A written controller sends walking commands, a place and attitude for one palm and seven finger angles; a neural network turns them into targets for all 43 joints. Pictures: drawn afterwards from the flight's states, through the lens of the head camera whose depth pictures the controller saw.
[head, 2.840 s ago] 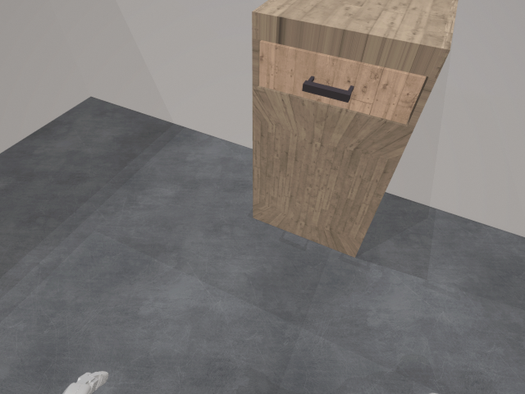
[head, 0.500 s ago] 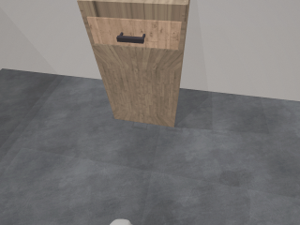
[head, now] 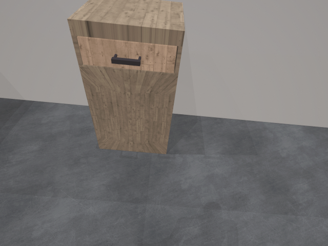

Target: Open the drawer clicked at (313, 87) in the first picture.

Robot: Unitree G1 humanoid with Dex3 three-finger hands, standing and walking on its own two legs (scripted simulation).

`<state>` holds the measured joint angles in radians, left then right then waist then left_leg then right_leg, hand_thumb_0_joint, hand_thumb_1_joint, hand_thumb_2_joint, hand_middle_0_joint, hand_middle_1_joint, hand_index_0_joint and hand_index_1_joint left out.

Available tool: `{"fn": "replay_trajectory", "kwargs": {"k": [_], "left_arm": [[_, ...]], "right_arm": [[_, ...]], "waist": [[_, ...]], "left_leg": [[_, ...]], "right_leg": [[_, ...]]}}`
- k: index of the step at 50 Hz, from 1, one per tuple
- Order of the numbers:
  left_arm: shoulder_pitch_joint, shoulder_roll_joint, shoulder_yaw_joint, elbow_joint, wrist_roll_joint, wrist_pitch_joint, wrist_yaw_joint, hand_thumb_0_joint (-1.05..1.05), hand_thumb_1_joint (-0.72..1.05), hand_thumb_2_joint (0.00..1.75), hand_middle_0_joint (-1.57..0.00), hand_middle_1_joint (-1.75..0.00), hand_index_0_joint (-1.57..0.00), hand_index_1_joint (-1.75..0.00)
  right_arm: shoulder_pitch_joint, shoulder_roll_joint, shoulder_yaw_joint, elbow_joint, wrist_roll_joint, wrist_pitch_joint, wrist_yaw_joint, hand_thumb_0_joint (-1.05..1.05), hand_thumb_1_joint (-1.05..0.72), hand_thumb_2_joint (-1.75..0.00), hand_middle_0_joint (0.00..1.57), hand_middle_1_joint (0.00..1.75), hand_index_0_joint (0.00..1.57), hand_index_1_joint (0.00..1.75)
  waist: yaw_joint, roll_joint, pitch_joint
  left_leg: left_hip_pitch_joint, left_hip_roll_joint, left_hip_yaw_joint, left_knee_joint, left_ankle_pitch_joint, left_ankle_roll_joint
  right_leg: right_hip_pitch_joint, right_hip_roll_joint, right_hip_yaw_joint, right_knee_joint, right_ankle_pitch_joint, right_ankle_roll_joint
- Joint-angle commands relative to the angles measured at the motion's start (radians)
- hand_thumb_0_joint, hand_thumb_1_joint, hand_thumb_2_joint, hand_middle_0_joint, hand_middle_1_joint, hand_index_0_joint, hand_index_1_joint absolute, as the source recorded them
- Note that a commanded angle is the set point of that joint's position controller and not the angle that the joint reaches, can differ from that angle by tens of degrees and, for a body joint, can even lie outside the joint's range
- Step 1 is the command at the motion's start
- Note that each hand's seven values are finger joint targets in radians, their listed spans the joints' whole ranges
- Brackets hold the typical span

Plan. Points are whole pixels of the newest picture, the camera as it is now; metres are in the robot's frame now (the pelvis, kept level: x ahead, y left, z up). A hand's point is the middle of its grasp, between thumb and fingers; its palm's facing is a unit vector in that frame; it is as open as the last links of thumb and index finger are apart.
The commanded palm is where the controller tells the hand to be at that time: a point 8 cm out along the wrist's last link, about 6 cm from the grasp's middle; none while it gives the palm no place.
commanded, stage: take the last steps up to it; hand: left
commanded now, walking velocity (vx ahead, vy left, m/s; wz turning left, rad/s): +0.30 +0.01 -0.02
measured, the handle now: (126, 59) +0.91 +0.22 +0.00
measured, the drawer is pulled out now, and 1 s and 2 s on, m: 0.00 0.00 0.00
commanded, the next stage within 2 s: come to a stop and stand still in 0.96 s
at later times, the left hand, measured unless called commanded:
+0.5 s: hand out of the picture +0.15 +0.15 -0.18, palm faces +0.09 -0.98 -0.19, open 7.2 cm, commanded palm none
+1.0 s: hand (101, 187) +0.34 +0.22 -0.18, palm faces +0.04 -0.98 -0.18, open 7.3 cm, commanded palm none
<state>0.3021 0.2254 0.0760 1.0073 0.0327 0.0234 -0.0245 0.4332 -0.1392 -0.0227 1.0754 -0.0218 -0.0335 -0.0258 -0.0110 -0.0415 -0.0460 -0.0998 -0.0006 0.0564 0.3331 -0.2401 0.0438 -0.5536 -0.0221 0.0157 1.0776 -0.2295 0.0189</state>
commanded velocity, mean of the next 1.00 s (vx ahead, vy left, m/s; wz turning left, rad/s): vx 0.26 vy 0.02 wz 0.00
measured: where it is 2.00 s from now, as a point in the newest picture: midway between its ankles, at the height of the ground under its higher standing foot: outside the picture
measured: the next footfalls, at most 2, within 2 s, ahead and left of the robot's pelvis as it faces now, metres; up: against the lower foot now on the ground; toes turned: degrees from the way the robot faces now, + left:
right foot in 0.24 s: +0.13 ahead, -0.16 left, +0.00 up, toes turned -8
left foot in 0.64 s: +0.31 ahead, +0.13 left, +0.00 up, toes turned +12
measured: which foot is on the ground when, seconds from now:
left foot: down 0.00-0.24, up 0.26-0.62, down 0.64-1.00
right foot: up 0.00-0.22, down 0.24-0.64, up 0.66-1.00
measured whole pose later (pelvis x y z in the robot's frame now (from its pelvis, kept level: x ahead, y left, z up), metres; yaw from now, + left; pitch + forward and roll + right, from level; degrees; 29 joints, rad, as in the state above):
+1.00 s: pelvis +0.30 +0.04 -0.01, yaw +0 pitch -1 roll +1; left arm 0.22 0.18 0.07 1.06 0.03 0.00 0.00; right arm 0.37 -0.11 -0.04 1.12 -0.03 -0.06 -0.02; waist -0.01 -0.04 0.04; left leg -0.09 0.00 0.22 0.35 -0.24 0.05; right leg -0.52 -0.11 -0.08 0.90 -0.23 0.03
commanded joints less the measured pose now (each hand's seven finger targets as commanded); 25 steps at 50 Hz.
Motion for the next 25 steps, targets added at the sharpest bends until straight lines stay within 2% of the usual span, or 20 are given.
{"fn": "replay_trajectory", "kwargs": {"k": [1, 4, 7, 8, 9, 10, 11, 12, 13, 14, 15, 16, 17, 18, 19, 20, 22, 25], "left_arm": [[-0.140, 0.011, -0.008, -0.098, 0.000, -0.030, -0.006, 0.00, 0.90, 0.90, -0.20, -0.30, -0.20, -0.30], [-0.201, -0.010, -0.017, -0.104, -0.002, -0.038, -0.007, 0.00, 0.90, 0.90, -0.20, -0.30, -0.20, -0.30], [-0.178, -0.028, -0.018, -0.090, -0.006, -0.048, -0.003, 0.00, 0.90, 0.90, -0.20, -0.30, -0.20, -0.30], [-0.151, -0.022, -0.014, -0.077, -0.006, -0.053, -0.001, 0.00, 0.90, 0.90, -0.20, -0.30, -0.20, -0.30], [-0.082, -0.020, -0.010, -0.047, -0.006, -0.059, 0.001, 0.00, 0.90, 0.90, -0.20, -0.30, -0.20, -0.30], [0.013, 0.010, -0.002, -0.010, -0.004, -0.069, 0.007, 0.00, 0.90, 0.90, -0.20, -0.30, -0.20, -0.30], [0.146, 0.085, 0.013, 0.031, 0.002, -0.085, 0.018, 0.00, 0.90, 0.90, -0.20, -0.30, -0.20, -0.30], [0.271, 0.193, 0.038, 0.067, -0.003, -0.092, 0.030, 0.00, 0.90, 0.90, -0.20, -0.30, -0.20, -0.30], [0.290, 0.182, 0.034, 0.075, -0.019, -0.085, 0.039, 0.00, 0.90, 0.90, -0.20, -0.30, -0.20, -0.30], [0.217, 0.148, 0.032, 0.070, -0.016, -0.089, 0.044, 0.00, 0.90, 0.90, -0.20, -0.30, -0.20, -0.30], [0.165, 0.111, 0.022, 0.060, -0.014, -0.092, 0.046, 0.00, 0.90, 0.90, -0.20, -0.30, -0.20, -0.30], [0.108, 0.070, 0.010, 0.050, -0.012, -0.092, 0.049, 0.00, 0.90, 0.90, -0.20, -0.30, -0.20, -0.30], [0.081, 0.025, 0.005, 0.038, -0.006, -0.094, 0.052, 0.00, 0.90, 0.90, -0.20, -0.30, -0.20, -0.30], [0.065, 0.010, 0.000, 0.038, -0.002, -0.095, 0.053, 0.00, 0.90, 0.90, -0.20, -0.30, -0.20, -0.30], [0.052, 0.008, -0.005, 0.035, 0.000, -0.098, 0.053, 0.00, 0.90, 0.90, -0.20, -0.30, -0.20, -0.30], [0.040, 0.016, -0.009, 0.033, -0.001, -0.099, 0.051, 0.00, 0.90, 0.90, -0.20, -0.30, -0.20, -0.30], [0.032, 0.032, -0.010, 0.034, -0.002, -0.102, 0.047, 0.00, 0.90, 0.90, -0.20, -0.30, -0.20, -0.30], [0.048, 0.067, -0.006, 0.046, 0.001, -0.105, 0.044, 0.00, 0.90, 0.90, -0.20, -0.30, -0.20, -0.30]], "right_arm": [[0.092, -0.147, -0.029, -0.012, -0.003, -0.034, -0.012, 0.00, -0.90, -0.90, 0.20, 0.30, 0.20, 0.30], [0.129, -0.143, -0.029, 0.017, -0.009, -0.033, -0.010, 0.00, -0.90, -0.90, 0.20, 0.30, 0.20, 0.30], [0.122, -0.144, -0.030, 0.035, -0.011, -0.029, -0.008, 0.00, -0.90, -0.90, 0.20, 0.30, 0.20, 0.30], [0.115, -0.137, -0.028, 0.040, -0.009, -0.028, -0.007, 0.00, -0.90, -0.90, 0.20, 0.30, 0.20, 0.30], [0.102, -0.135, -0.027, 0.044, -0.007, -0.026, -0.008, 0.00, -0.90, -0.90, 0.20, 0.30, 0.20, 0.30], [0.101, -0.119, -0.026, 0.046, 0.000, -0.029, -0.004, 0.00, -0.90, -0.90, 0.20, 0.30, 0.20, 0.30], [0.100, -0.085, -0.020, 0.035, 0.012, -0.036, 0.006, 0.00, -0.90, -0.90, 0.20, 0.30, 0.20, 0.30], [0.078, -0.039, -0.011, -0.007, 0.014, -0.043, 0.011, 0.00, -0.90, -0.90, 0.20, 0.30, 0.20, 0.30], [0.002, -0.102, -0.025, -0.031, 0.003, -0.034, 0.010, 0.00, -0.90, -0.90, 0.20, 0.30, 0.20, 0.30], [-0.012, -0.080, -0.033, -0.027, 0.004, -0.033, 0.014, 0.00, -0.90, -0.90, 0.20, 0.30, 0.20, 0.30], [-0.043, -0.067, -0.031, -0.025, 0.003, -0.029, 0.019, 0.00, -0.90, -0.90, 0.20, 0.30, 0.20, 0.30], [-0.052, -0.058, -0.033, -0.023, 0.000, -0.019, 0.023, 0.00, -0.90, -0.90, 0.20, 0.30, 0.20, 0.30], [-0.050, -0.036, -0.035, -0.021, -0.006, -0.008, 0.027, 0.00, -0.90, -0.90, 0.20, 0.30, 0.20, 0.30], [-0.029, -0.010, -0.038, -0.016, -0.006, 0.001, 0.030, 0.00, -0.90, -0.90, 0.20, 0.30, 0.20, 0.30], [-0.019, 0.003, -0.036, -0.017, -0.008, 0.011, 0.034, 0.00, -0.90, -0.90, 0.20, 0.30, 0.20, 0.30], [-0.024, 0.008, -0.036, -0.025, -0.007, 0.017, 0.040, 0.00, -0.90, -0.90, 0.20, 0.30, 0.20, 0.30], [-0.062, -0.003, -0.037, -0.048, -0.005, 0.021, 0.051, 0.00, -0.90, -0.90, 0.20, 0.30, 0.20, 0.30], [-0.138, -0.029, -0.040, -0.086, -0.005, 0.009, 0.065, 0.00, -0.90, -0.90, 0.20, 0.30, 0.20, 0.30]], "waist": [[-0.037, 0.159, 0.190], [-0.059, 0.176, 0.189], [-0.040, 0.187, 0.169], [-0.023, 0.175, 0.147], [0.011, 0.152, 0.112], [0.048, 0.100, 0.057], [0.102, -0.030, -0.036], [0.132, -0.256, -0.097], [0.142, -0.135, -0.045], [0.113, -0.121, 0.007], [0.101, -0.112, 0.056], [0.069, -0.072, 0.110], [0.047, -0.037, 0.144], [0.022, -0.008, 0.157], [0.007, -0.023, 0.177], [-0.004, -0.053, 0.188], [-0.010, -0.102, 0.210], [0.005, -0.119, 0.199]], "left_leg": [[0.016, 0.281, -0.243, -0.197, -0.110, 0.146], [0.007, 0.285, -0.212, -0.171, -0.020, 0.149], [-0.050, 0.269, -0.175, -0.119, 0.059, 0.133], [-0.073, 0.256, -0.160, -0.074, 0.088, 0.118], [-0.098, 0.225, -0.122, -0.007, 0.089, 0.089], [-0.158, 0.183, -0.077, 0.118, 0.105, 0.057], [-0.332, 0.124, -0.001, 0.340, 0.020, 0.013], [-0.557, 0.021, 0.067, 0.624, -0.314, -0.026], [-0.596, 0.059, -0.014, 0.767, -0.337, -0.018], [-0.617, 0.105, -0.036, 0.815, -0.253, -0.018], [-0.611, 0.127, -0.035, 0.834, -0.205, -0.024], [-0.584, 0.147, -0.044, 0.819, -0.159, -0.031], [-0.539, 0.159, -0.038, 0.786, -0.130, -0.041], [-0.495, 0.153, -0.022, 0.748, -0.112, -0.048], [-0.466, 0.152, -0.003, 0.710, -0.082, -0.058], [-0.440, 0.150, 0.012, 0.667, -0.046, -0.064], [-0.413, 0.151, 0.030, 0.570, 0.014, -0.070], [-0.375, 0.136, 0.052, 0.430, 0.041, -0.070]], "right_leg": [[-0.146, -0.064, -0.045, -0.165, -0.031, 0.007], [-0.044, -0.061, -0.085, -0.322, -0.077, 0.002], [0.112, -0.033, -0.121, -0.432, -0.085, -0.009], [0.199, -0.023, -0.127, -0.505, -0.057, -0.014], [0.316, -0.002, -0.150, -0.579, 0.001, -0.018], [0.485, -0.023, -0.119, -0.633, 0.024, -0.036], [0.730, -0.198, 0.071, -0.686, -0.068, -0.096], [0.882, -0.444, 0.424, -0.788, -0.066, -0.195], [0.796, -0.476, 0.440, -0.833, -0.033, -0.225], [0.722, -0.436, 0.353, -0.835, -0.066, -0.224], [0.626, -0.408, 0.327, -0.858, -0.104, -0.212], [0.525, -0.382, 0.248, -0.881, -0.120, -0.196], [0.431, -0.360, 0.175, -0.896, -0.078, -0.181], [0.371, -0.335, 0.103, -0.902, -0.048, -0.165], [0.318, -0.315, 0.047, -0.912, -0.020, -0.155], [0.275, -0.296, 0.007, -0.925, -0.016, -0.147], [0.244, -0.276, -0.030, -0.938, -0.036, -0.140], [0.282, -0.264, -0.044, -0.909, -0.028, -0.131]]}}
